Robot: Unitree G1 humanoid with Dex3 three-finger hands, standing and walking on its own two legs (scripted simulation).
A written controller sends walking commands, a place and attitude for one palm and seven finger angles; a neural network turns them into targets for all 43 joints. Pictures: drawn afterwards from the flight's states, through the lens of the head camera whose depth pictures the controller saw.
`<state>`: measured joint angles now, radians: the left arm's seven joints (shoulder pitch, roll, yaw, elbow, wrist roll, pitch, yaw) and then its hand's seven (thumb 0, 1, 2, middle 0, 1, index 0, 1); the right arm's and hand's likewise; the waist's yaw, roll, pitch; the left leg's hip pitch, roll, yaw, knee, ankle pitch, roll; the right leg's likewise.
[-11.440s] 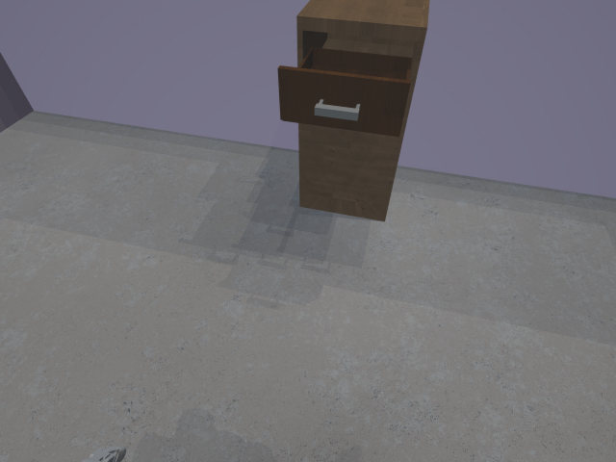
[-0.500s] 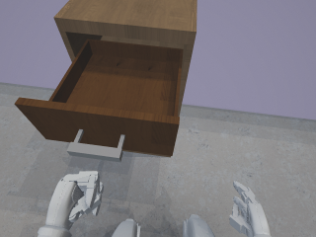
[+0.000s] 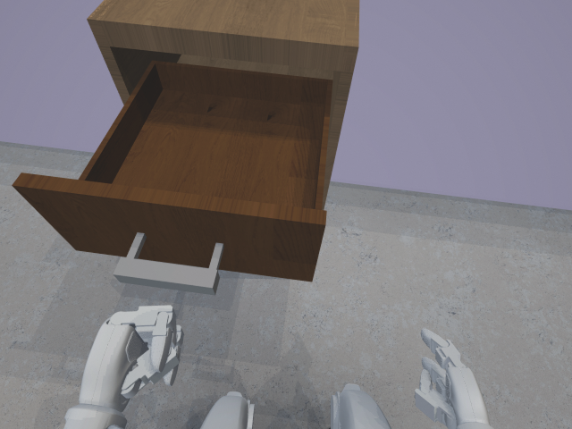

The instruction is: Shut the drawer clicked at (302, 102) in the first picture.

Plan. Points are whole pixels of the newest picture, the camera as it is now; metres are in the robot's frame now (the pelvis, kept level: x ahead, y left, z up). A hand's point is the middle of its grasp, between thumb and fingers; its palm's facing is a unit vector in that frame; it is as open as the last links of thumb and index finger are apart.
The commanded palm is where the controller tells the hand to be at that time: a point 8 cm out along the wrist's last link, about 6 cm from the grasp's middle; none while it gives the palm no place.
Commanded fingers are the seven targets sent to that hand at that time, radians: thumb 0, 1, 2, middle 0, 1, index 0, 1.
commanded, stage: push the drawer shut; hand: left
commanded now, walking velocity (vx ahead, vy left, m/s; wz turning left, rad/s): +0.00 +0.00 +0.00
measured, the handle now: (173, 260) +0.32 +0.16 +0.06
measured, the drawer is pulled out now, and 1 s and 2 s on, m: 0.29 0.24 0.11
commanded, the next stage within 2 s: none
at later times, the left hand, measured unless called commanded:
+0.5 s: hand (182, 325) +0.24 +0.14 +0.05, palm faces -0.12 -0.99 -0.04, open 3.1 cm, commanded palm +0.24 +0.19 +0.06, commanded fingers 0.00 0.90 0.90 -1.40 -1.60 -1.40 -1.60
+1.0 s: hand (190, 286) +0.29 +0.14 +0.05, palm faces -0.13 -0.99 -0.04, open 3.0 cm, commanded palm +0.29 +0.19 +0.06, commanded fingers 0.00 0.90 0.90 -1.40 -1.60 -1.40 -1.60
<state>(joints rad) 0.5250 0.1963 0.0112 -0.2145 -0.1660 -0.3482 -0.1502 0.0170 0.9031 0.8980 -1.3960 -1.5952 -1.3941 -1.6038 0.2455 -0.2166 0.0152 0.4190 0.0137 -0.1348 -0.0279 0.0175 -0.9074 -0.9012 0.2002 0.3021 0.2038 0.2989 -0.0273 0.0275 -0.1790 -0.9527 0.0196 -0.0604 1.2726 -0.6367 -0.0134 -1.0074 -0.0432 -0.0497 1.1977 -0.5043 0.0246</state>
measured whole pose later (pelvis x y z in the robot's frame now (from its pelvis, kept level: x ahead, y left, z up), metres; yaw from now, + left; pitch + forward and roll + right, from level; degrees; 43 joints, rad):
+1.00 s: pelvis -0.01 +0.01 +0.01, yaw +0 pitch +18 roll -2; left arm 0.06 0.22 0.03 0.13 -0.16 -0.30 -0.14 -0.01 0.83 0.92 -1.40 -1.60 -1.40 -1.60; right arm 0.23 -0.24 0.04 0.51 0.01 -0.13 -0.03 0.02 -0.91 -0.90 0.20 0.30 0.20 0.30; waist -0.05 0.02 -0.16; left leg -0.95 0.01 -0.05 1.22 -0.59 0.00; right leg -1.00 -0.05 -0.04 1.14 -0.46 0.03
